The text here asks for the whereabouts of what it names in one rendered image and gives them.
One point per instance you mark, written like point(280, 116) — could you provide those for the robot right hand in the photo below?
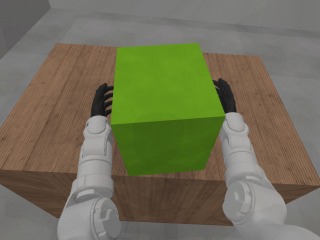
point(225, 95)

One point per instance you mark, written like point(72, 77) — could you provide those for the right robot upper arm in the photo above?
point(259, 213)

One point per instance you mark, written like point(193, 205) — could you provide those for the carton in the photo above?
point(166, 114)

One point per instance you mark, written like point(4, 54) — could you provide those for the robot left hand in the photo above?
point(99, 105)

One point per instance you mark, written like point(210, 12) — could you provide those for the robot left forearm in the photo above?
point(94, 175)

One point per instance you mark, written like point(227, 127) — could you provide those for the robot right forearm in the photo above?
point(238, 154)

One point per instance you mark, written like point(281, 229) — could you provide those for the pedestal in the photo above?
point(41, 140)

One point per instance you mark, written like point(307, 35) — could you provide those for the left robot upper arm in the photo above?
point(94, 219)

